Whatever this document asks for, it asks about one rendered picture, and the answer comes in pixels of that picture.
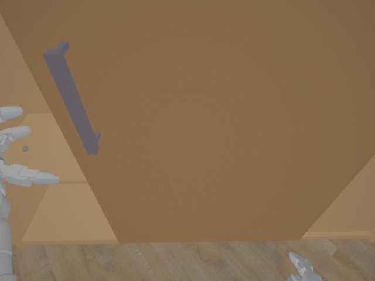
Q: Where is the left robot hand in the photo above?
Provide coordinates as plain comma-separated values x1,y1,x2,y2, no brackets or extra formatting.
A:
0,106,59,187

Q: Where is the right robot hand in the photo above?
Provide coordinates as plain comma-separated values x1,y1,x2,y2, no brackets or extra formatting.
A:
287,252,322,281

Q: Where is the wardrobe door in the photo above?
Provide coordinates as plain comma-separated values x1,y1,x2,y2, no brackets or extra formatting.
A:
0,0,375,243
307,155,375,232

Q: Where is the robot left forearm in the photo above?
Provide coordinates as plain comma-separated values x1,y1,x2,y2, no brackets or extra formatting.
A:
0,180,17,281

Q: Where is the handle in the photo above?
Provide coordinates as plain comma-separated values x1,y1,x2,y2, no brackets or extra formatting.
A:
43,42,101,155

